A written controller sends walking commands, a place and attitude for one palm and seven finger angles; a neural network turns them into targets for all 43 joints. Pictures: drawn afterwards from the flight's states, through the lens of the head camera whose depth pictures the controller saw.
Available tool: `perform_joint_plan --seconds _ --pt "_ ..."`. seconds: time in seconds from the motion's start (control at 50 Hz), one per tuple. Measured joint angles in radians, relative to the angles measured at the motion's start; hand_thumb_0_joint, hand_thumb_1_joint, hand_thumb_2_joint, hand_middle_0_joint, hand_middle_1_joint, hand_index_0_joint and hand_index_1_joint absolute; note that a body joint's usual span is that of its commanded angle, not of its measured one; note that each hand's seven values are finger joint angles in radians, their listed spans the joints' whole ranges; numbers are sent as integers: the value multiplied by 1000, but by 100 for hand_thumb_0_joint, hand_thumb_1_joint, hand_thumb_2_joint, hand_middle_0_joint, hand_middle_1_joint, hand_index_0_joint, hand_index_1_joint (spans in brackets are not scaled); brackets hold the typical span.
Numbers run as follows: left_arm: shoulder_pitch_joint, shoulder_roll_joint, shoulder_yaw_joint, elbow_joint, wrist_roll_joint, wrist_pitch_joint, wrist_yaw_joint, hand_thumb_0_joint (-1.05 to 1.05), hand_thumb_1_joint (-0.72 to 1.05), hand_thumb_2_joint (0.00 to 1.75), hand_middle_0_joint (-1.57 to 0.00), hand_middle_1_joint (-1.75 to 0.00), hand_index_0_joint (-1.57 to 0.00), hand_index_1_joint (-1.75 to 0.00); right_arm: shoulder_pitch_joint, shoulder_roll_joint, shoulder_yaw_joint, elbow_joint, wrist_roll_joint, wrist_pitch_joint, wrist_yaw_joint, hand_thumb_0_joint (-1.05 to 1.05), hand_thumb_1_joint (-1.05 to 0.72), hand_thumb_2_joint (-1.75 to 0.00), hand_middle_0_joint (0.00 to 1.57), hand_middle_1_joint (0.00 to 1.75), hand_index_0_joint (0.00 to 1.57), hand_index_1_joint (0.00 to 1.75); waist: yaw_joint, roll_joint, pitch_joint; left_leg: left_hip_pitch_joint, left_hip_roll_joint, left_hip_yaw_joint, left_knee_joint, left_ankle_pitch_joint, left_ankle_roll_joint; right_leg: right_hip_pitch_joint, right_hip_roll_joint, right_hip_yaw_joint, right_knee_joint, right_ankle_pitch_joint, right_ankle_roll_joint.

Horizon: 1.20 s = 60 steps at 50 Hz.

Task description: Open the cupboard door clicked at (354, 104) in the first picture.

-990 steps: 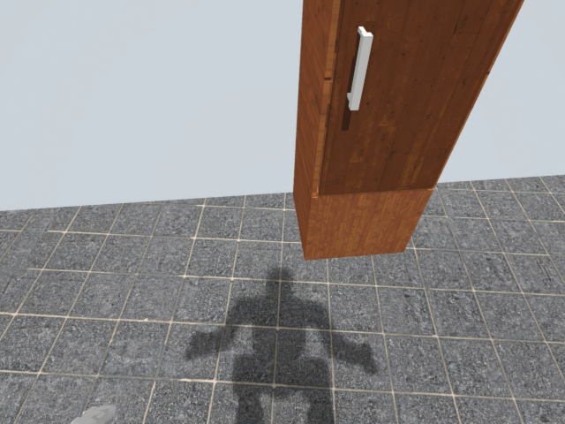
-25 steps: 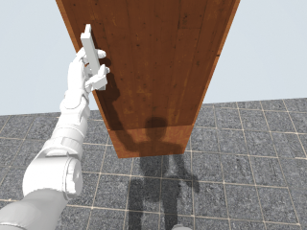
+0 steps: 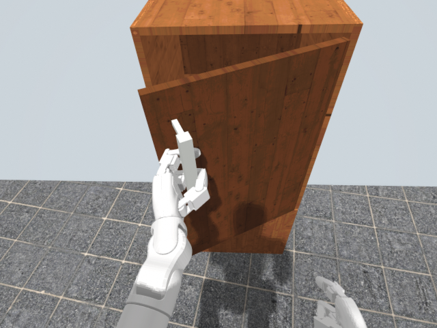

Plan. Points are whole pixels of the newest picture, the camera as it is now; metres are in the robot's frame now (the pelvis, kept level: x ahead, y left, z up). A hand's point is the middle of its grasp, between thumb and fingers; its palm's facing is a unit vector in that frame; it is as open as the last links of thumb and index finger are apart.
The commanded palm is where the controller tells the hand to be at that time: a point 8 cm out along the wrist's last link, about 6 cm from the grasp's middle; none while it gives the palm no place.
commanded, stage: pull the door open along its arc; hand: left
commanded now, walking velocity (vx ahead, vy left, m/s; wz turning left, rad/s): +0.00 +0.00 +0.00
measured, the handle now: (186, 165) +0.38 +0.08 +0.11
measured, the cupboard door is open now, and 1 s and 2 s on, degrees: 27 37 39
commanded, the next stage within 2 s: open thumb and fingers to let go in 0.48 s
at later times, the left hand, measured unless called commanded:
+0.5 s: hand (233, 224) +0.26 +0.00 +0.11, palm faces +0.13 -0.99 -0.05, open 6.5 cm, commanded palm +0.21 +0.03 +0.11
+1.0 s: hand (217, 211) +0.28 +0.02 +0.11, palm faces +0.35 -0.93 -0.04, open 10.7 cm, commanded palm +0.23 +0.05 +0.11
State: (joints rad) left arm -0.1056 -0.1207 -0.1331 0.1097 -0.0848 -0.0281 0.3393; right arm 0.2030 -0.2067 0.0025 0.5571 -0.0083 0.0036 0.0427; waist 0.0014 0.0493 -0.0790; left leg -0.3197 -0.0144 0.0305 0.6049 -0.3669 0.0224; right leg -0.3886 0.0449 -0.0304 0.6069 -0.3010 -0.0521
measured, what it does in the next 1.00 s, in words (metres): shifts its weight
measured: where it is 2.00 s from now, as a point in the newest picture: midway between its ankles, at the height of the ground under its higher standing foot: outside the picture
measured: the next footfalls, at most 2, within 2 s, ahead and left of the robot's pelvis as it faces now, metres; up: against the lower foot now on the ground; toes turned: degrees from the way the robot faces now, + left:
none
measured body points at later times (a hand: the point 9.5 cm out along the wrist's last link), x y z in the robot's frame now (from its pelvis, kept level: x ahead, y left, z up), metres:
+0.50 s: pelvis +0.01 -0.04 +0.00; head -0.01 -0.09 +0.45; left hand +0.25 +0.05 +0.12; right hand +0.19 -0.23 -0.10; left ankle -0.04 +0.11 -0.72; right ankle +0.00 -0.08 -0.73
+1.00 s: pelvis +0.00 -0.06 +0.00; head +0.01 -0.11 +0.45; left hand +0.26 +0.07 +0.12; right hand +0.21 -0.25 -0.11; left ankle -0.03 +0.11 -0.72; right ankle +0.00 -0.08 -0.73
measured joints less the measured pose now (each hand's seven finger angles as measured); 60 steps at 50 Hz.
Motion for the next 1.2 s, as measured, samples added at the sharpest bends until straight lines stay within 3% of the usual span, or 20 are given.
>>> perform_joint_plan --seconds 0.1,0.18,0.3,0.44,0.62,0.78,0.96,1.08,1.2 --pt "64 16 -141 -91 74 102 139 5 66 74 -31 -130 -34 -131 -74 34 12 -6 -17 43 6 1 -91 -90 20 30 20 30 0 3 6 36 4 -26 1 0 -11 47 2 -25 -8 -5 -11" --pt "88 33 -193 -134 94 173 195 4 66 74 -31 -128 -34 -132 -109 51 21 3 -20 77 21 1 -91 -90 20 30 20 30 -5 12 6 56 12 -41 7 -5 -21 76 10 -41 -14 -8 -22" --pt "193 74 -233 -280 57 266 168 4 65 72 -30 -123 -34 -132 -109 61 35 6 -15 132 41 1 -91 -90 20 30 20 30 -22 28 1 84 23 -50 2 -9 -35 107 21 -49 -23 -14 -35" --pt "322 117 -245 -434 39 311 111 3 66 73 -28 -117 -32 -128 -69 44 40 -8 -5 160 48 1 -91 -90 20 30 20 30 -40 41 5 96 30 -51 3 -2 -41 117 32 -43 -22 -21 -51" --pt "307 98 -215 -400 60 251 154 3 63 83 -28 -117 -31 -126 -56 -4 25 31 -17 127 1 1 -91 -90 20 30 19 30 -13 37 36 86 17 -103 18 22 -24 116 39 -43 -22 -20 -70" --pt "239 46 -127 -302 78 186 219 3 49 80 -32 -123 -34 -127 -87 -2 8 53 -27 93 -27 1 -91 -90 20 30 19 30 16 22 40 55 5 -127 12 63 -19 91 35 -43 -37 0 -80" --pt "247 51 -137 -295 101 106 184 1 10 57 -33 -125 -34 -126 -83 8 5 41 -21 70 -37 1 -91 -90 20 30 19 30 18 32 42 53 5 -132 -2 40 -17 83 25 -72 -21 -16 -78" --pt "252 55 -148 -281 93 108 168 0 -23 42 -31 -122 -32 -122 -73 16 11 37 -16 76 -37 1 -91 -90 20 30 19 30 21 27 41 67 0 -117 -11 46 -23 94 15 -69 -22 -19 -71" --pt "238 56 -157 -268 96 110 180 -1 -42 34 -28 -108 -29 -109 -68 16 13 36 -16 66 -34 1 -91 -90 20 30 19 30 17 29 44 75 2 -117 -13 23 -29 98 13 -76 -15 -23 -61"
